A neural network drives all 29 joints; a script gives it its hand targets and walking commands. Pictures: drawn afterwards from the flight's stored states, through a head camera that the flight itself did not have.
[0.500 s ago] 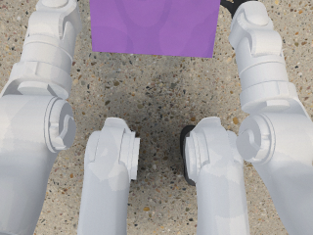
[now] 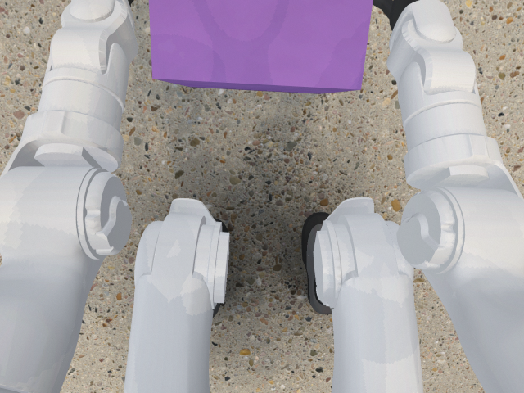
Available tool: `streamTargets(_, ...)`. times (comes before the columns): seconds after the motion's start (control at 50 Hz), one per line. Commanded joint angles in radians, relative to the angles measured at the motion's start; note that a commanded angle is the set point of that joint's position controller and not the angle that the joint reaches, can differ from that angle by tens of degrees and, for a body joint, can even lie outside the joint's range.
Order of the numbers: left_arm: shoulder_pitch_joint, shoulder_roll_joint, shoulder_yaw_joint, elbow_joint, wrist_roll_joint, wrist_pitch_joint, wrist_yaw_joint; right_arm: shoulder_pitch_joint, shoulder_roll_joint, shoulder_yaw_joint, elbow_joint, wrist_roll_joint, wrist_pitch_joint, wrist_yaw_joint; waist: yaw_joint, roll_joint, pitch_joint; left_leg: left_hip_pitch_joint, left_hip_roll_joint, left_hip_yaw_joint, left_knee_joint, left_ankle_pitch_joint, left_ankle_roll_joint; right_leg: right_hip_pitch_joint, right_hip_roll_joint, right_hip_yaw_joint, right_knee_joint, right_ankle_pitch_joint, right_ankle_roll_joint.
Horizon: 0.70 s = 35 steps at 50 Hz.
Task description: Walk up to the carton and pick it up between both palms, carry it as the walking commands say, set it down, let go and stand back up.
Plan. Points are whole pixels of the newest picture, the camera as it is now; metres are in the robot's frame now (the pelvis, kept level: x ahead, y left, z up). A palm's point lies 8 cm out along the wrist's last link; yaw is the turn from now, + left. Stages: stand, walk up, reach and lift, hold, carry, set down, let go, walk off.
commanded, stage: set down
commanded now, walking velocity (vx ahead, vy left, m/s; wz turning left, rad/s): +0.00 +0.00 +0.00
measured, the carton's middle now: out of the picture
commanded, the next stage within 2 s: none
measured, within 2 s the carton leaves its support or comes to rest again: neither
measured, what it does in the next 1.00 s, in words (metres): stands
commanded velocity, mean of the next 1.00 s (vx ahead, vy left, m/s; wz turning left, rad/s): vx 0.00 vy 0.00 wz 0.00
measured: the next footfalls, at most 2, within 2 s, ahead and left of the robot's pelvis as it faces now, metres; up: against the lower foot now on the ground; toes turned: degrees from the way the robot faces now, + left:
none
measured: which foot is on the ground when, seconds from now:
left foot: down 0.00-1.00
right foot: down 0.00-1.00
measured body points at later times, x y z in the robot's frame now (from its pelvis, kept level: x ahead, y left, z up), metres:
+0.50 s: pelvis +0.00 +0.00 -0.01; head +0.37 +0.01 +0.25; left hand +0.56 +0.17 -0.18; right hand +0.56 -0.16 -0.17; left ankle +0.09 +0.11 -0.33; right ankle +0.10 -0.12 -0.33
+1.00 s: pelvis -0.02 +0.00 -0.01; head +0.35 +0.01 +0.23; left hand +0.55 +0.20 -0.18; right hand +0.54 -0.19 -0.18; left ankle +0.09 +0.11 -0.33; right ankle +0.10 -0.12 -0.33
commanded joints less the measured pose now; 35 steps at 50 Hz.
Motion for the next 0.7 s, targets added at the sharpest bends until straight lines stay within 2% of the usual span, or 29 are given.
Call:
streamTargets(0.0,-0.412,-0.930,-0.288,-0.092,-0.057,-0.005,-0.250,-0.387,0.843,0.307,-0.050,0.058,-0.015,0.247,-0.027,0.026,-0.963,0.425,-0.027,0.011,-0.197,0.408,0.009,0.407,0.037,-0.066,-0.135,0.395,-0.056)
streamTargets(0.02,-0.404,-0.931,-0.284,-0.064,-0.045,0.001,-0.249,-0.405,0.826,0.294,-0.036,0.065,-0.015,0.244,-0.027,0.039,-0.954,0.412,-0.025,0.020,-0.192,0.388,0.006,0.402,0.038,-0.066,-0.130,0.378,-0.060)
streamTargets(0.04,-0.358,-0.934,-0.260,-0.043,-0.035,0.004,-0.254,-0.412,0.816,0.313,-0.059,0.063,-0.017,0.247,-0.021,0.015,-0.948,0.399,-0.030,0.013,-0.193,0.385,0.012,0.410,0.034,-0.065,-0.137,0.376,-0.052)
streamTargets(0.06,-0.355,-0.941,-0.264,-0.029,-0.041,0.009,-0.257,-0.404,0.805,0.287,-0.051,0.058,-0.017,0.241,-0.039,0.026,-0.938,0.388,-0.026,0.011,-0.195,0.364,0.013,0.407,0.035,-0.078,-0.126,0.356,-0.049)
streamTargets(0.08,-0.347,-0.931,-0.256,-0.038,-0.025,0.007,-0.260,-0.391,0.796,0.280,-0.045,0.050,-0.018,0.244,-0.025,0.062,-0.902,0.393,-0.024,0.022,-0.196,0.384,0.009,0.380,0.035,-0.067,-0.131,0.364,-0.055)
streamTargets(0.1,-0.392,-0.925,-0.267,-0.062,-0.034,0.000,-0.255,-0.390,0.830,0.296,-0.014,0.055,-0.010,0.247,-0.011,0.025,-0.930,0.401,-0.026,0.020,-0.188,0.372,0.011,0.383,0.036,-0.066,-0.124,0.354,-0.059)
streamTargets(0.14,-0.355,-0.933,-0.262,-0.052,-0.021,0.004,-0.262,-0.388,0.816,0.266,-0.013,0.040,-0.011,0.249,-0.025,0.043,-0.904,0.377,-0.030,0.023,-0.188,0.382,0.007,0.388,0.037,-0.069,-0.122,0.373,-0.061)
streamTargets(0.16,-0.362,-0.928,-0.251,-0.036,-0.026,0.009,-0.267,-0.395,0.795,0.277,-0.024,0.033,-0.012,0.244,-0.037,0.013,-0.878,0.354,-0.019,0.010,-0.182,0.365,0.014,0.391,0.031,-0.059,-0.126,0.362,-0.058)
streamTargets(0.2,-0.385,-0.888,-0.256,-0.067,-0.029,0.000,-0.258,-0.402,0.791,0.290,-0.034,0.053,-0.016,0.243,-0.018,0.021,-0.919,0.383,-0.019,0.016,-0.191,0.343,0.008,0.410,0.028,-0.063,-0.119,0.343,-0.053)
streamTargets(0.26,-0.355,-0.862,-0.236,-0.033,-0.008,0.003,-0.248,-0.388,0.758,0.274,-0.023,0.046,-0.020,0.240,-0.003,0.040,-0.921,0.413,-0.021,0.024,-0.183,0.375,0.002,0.398,0.032,-0.065,-0.123,0.354,-0.053)
streamTargets(0.28,-0.374,-0.860,-0.244,-0.044,-0.028,-0.002,-0.248,-0.390,0.738,0.269,-0.018,0.045,-0.022,0.234,-0.031,0.022,-0.905,0.396,-0.019,0.013,-0.182,0.360,0.007,0.409,0.029,-0.068,-0.118,0.353,-0.051)
streamTargets(0.32,-0.352,-0.834,-0.245,-0.036,-0.014,-0.007,-0.238,-0.364,0.719,0.253,-0.009,0.049,-0.030,0.229,-0.020,0.057,-0.932,0.424,-0.018,0.017,-0.191,0.358,0.000,0.385,0.033,-0.085,-0.103,0.344,-0.052)
streamTargets(0.36,-0.331,-0.806,-0.228,-0.031,-0.024,-0.013,-0.230,-0.376,0.684,0.261,-0.030,0.046,-0.039,0.212,-0.027,-0.002,-0.956,0.438,-0.013,0.008,-0.177,0.393,0.006,0.426,0.027,-0.085,-0.104,0.369,-0.044)
streamTargets(0.38,-0.332,-0.777,-0.225,-0.030,-0.021,-0.016,-0.221,-0.358,0.631,0.223,-0.015,0.030,-0.046,0.202,-0.050,0.037,-0.946,0.421,-0.017,0.019,-0.176,0.380,-0.004,0.416,0.031,-0.083,-0.118,0.364,-0.050)
streamTargets(0.4,-0.305,-0.758,-0.214,-0.032,-0.016,-0.021,-0.217,-0.353,0.639,0.233,-0.017,0.036,-0.048,0.199,-0.021,0.015,-0.946,0.441,-0.023,0.017,-0.179,0.393,0.000,0.428,0.028,-0.082,-0.114,0.363,-0.043)
streamTargets(0.42,-0.316,-0.727,-0.215,-0.022,-0.018,-0.026,-0.207,-0.366,0.583,0.230,-0.033,0.036,-0.058,0.190,-0.023,0.052,-0.960,0.445,-0.017,0.025,-0.169,0.393,-0.010,0.428,0.029,-0.073,-0.118,0.368,-0.046)
streamTargets(0.44,-0.326,-0.654,-0.208,-0.053,-0.014,-0.041,-0.191,-0.339,0.582,0.217,0.001,0.046,-0.057,0.182,-0.005,0.021,-0.962,0.443,-0.016,0.025,-0.176,0.392,-0.005,0.444,0.026,-0.080,-0.104,0.376,-0.037)
streamTargets(0.46,-0.305,-0.652,-0.201,-0.019,-0.006,-0.036,-0.185,-0.331,0.551,0.208,0.000,0.037,-0.060,0.177,-0.010,0.050,-0.962,0.474,-0.008,0.020,-0.179,0.400,-0.010,0.451,0.023,-0.076,-0.115,0.379,-0.036)
streamTargets(0.48,-0.304,-0.604,-0.194,-0.040,-0.008,-0.051,-0.172,-0.316,0.521,0.197,0.013,0.043,-0.067,0.165,-0.011,0.024,-0.971,0.480,-0.008,0.019,-0.179,0.401,-0.011,0.419,0.025,-0.085,-0.110,0.368,-0.032)
streamTargets(0.5,-0.311,-0.578,-0.201,-0.046,-0.022,-0.057,-0.166,-0.302,0.478,0.196,0.008,0.037,-0.076,0.148,-0.035,0.036,-1.017,0.479,-0.006,0.027,-0.164,0.409,-0.021,0.479,0.024,-0.075,-0.110,0.397,-0.037)
streamTargets(0.52,-0.308,-0.487,-0.195,-0.043,-0.037,-0.070,-0.142,-0.305,0.392,0.188,-0.016,0.041,-0.092,0.127,-0.046,0.010,-1.045,0.506,-0.002,0.021,-0.158,0.430,-0.022,0.495,0.019,-0.081,-0.101,0.410,-0.030)
streamTargets(0.54,-0.294,-0.376,-0.179,-0.061,-0.036,-0.080,-0.117,-0.283,0.287,0.168,-0.021,0.048,-0.103,0.095,-0.040,0.016,-1.060,0.494,0.004,0.030,-0.157,0.431,-0.031,0.533,0.009,-0.081,-0.101,0.440,-0.028)
streamTargets(0.56,-0.275,-0.274,-0.145,-0.050,-0.020,-0.093,-0.087,-0.290,0.223,0.178,-0.008,0.073,-0.109,0.074,0.007,0.020,-1.081,0.524,0.003,0.032,-0.171,0.433,-0.025,0.538,0.012,-0.073,-0.112,0.430,-0.025)
streamTargets(0.58,-0.225,-0.148,-0.129,-0.039,-0.019,-0.096,-0.055,-0.243,0.086,0.144,0.013,0.088,-0.116,0.039,-0.003,0.023,-1.081,0.537,0.015,0.032,-0.167,0.425,-0.028,0.547,0.006,-0.077,-0.118,0.421,-0.017)
streamTargets(0.6,-0.218,0.010,-0.093,-0.070,-0.023,-0.116,-0.020,-0.233,-0.044,0.130,0.010,0.104,-0.122,0.001,0.025,0.041,-1.089,0.541,0.016,0.040,-0.167,0.439,-0.034,0.530,0.000,-0.062,-0.126,0.423,-0.022)
streamTargets(0.62,-0.221,0.103,-0.092,-0.061,-0.032,-0.117,0.013,-0.216,-0.148,0.114,0.044,0.119,-0.131,-0.029,-0.002,0.019,-1.120,0.541,0.025,0.016,-0.179,0.435,-0.035,0.563,-0.005,-0.072,-0.107,0.429,-0.022)
streamTargets(0.64,-0.216,0.089,-0.120,-0.044,-0.055,-0.117,0.026,-0.213,-0.184,0.107,0.024,0.119,-0.142,-0.048,-0.020,0.051,-1.143,0.583,0.026,0.014,-0.175,0.441,-0.038,0.541,-0.007,-0.078,-0.114,0.418,-0.019)
streamTargets(0.66,-0.249,0.150,-0.118,-0.054,-0.079,-0.121,0.041,-0.244,-0.208,0.119,0.002,0.142,-0.146,-0.066,-0.021,0.016,-1.175,0.559,0.031,0.007,-0.167,0.445,-0.032,0.553,-0.014,-0.076,-0.100,0.431,-0.019)
streamTargets(0.68,-0.279,0.168,-0.123,-0.095,-0.102,-0.123,0.047,-0.261,-0.237,0.144,-0.020,0.169,-0.149,-0.075,-0.021,0.028,-1.218,0.588,0.039,0.016,-0.162,0.443,-0.037,0.580,-0.016,-0.065,-0.115,0.429,-0.018)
